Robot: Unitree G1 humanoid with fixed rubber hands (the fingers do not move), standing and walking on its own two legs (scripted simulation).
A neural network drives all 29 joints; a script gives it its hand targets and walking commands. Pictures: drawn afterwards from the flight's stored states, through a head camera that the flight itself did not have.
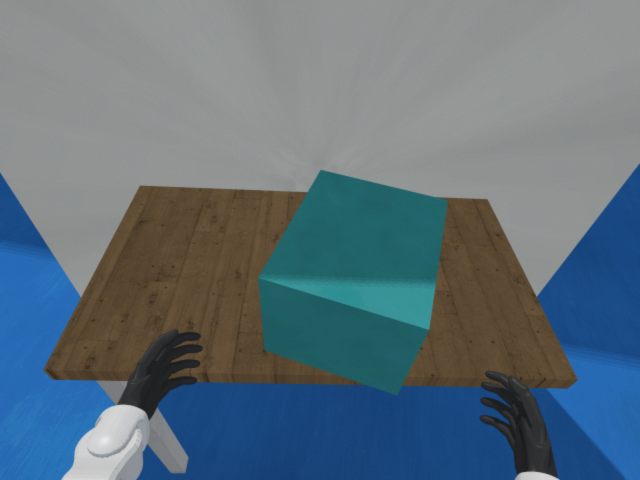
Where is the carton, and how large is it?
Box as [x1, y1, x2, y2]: [258, 170, 447, 394]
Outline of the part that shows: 320,170 258,277 264,349 376,388 397,394 429,327 447,200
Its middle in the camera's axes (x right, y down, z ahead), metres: +0.06 +0.05 +0.61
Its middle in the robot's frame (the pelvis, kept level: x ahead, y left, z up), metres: +0.42 -0.04 +0.01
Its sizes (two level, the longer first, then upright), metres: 0.252 0.214 0.182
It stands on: a table, 0.69 m high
